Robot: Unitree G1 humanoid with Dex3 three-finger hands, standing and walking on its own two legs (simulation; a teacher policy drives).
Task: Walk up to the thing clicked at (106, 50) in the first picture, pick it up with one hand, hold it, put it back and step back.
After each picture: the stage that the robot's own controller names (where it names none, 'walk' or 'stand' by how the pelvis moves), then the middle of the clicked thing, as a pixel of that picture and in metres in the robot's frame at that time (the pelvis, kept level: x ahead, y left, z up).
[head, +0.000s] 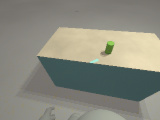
stand; (109, 48) +0.67 -0.13 +0.01
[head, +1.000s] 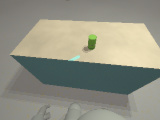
walk; (92, 42) +0.61 +0.06 +0.04
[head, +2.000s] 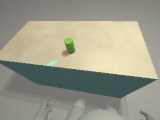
walk; (70, 46) +0.53 +0.22 +0.05
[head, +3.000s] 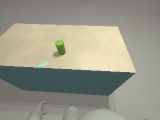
stand; (60, 47) +0.53 +0.30 +0.03
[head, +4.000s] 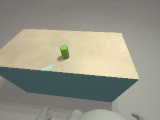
stand; (64, 52) +0.52 +0.28 +0.02
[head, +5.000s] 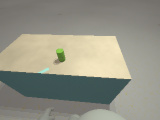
stand; (61, 55) +0.53 +0.31 +0.00
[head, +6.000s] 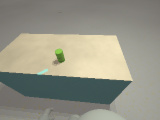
stand; (60, 56) +0.51 +0.31 +0.00
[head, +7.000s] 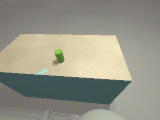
stand; (59, 56) +0.51 +0.32 +0.00
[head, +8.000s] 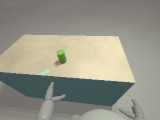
rise first; (61, 56) +0.50 +0.31 +0.01
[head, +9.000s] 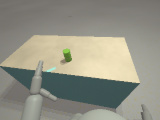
go down; (67, 55) +0.53 +0.30 +0.01
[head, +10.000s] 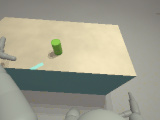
go down; (57, 47) +0.52 +0.27 +0.03
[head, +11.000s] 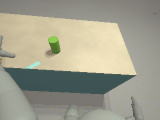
approach; (54, 45) +0.51 +0.28 +0.05
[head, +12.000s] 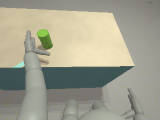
close in; (45, 39) +0.53 +0.30 +0.08
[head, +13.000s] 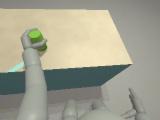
lift; (39, 41) +0.51 +0.31 +0.09
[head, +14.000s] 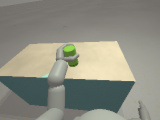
lift; (71, 56) +0.34 +0.15 +0.23
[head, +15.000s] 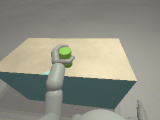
hold; (66, 57) +0.34 +0.19 +0.20
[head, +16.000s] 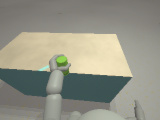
hold; (63, 66) +0.34 +0.22 +0.10
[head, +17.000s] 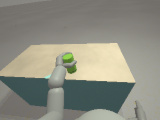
hold; (70, 63) +0.34 +0.17 +0.17
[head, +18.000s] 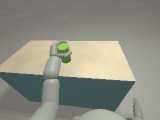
crouch; (64, 53) +0.37 +0.20 +0.21
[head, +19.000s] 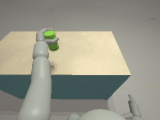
lower; (52, 41) +0.48 +0.27 +0.19
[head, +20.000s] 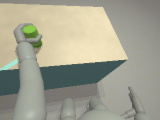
lower; (33, 37) +0.53 +0.31 +0.09
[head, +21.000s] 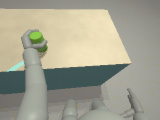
lower; (39, 42) +0.51 +0.30 +0.08
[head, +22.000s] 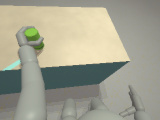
lower; (35, 39) +0.52 +0.31 +0.09
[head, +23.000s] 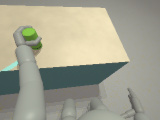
lower; (33, 39) +0.52 +0.32 +0.09
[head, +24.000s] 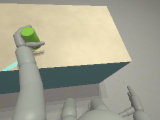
open; (32, 39) +0.51 +0.32 +0.09
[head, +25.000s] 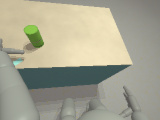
sink last; (35, 37) +0.51 +0.32 +0.09
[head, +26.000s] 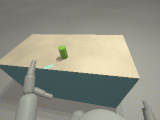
sink last; (63, 52) +0.54 +0.33 +0.06
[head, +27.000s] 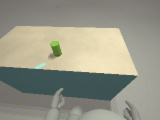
stand; (56, 49) +0.52 +0.32 +0.06
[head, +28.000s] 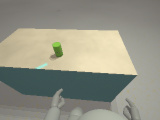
stand; (58, 49) +0.53 +0.31 +0.06
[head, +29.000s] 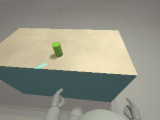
stand; (57, 49) +0.53 +0.32 +0.06
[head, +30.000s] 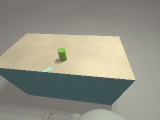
stand; (62, 54) +0.54 +0.31 +0.01
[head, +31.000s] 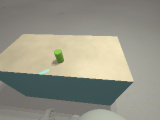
stand; (59, 56) +0.51 +0.32 +0.00
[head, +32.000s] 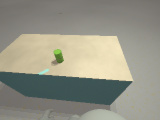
stand; (58, 56) +0.51 +0.33 +0.00
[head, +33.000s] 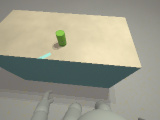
walk; (61, 38) +0.57 +0.28 +0.03
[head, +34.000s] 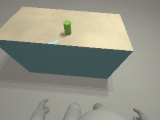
walk; (67, 28) +0.74 +0.30 +0.02
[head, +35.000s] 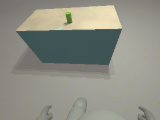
walk; (69, 18) +1.03 +0.40 +0.03
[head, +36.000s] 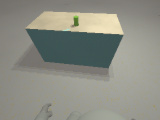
stand; (76, 21) +1.13 +0.29 +0.02
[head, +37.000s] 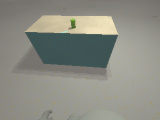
stand; (73, 23) +1.16 +0.32 +0.00
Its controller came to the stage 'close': yes
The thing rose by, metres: 0.21
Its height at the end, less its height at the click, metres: +0.00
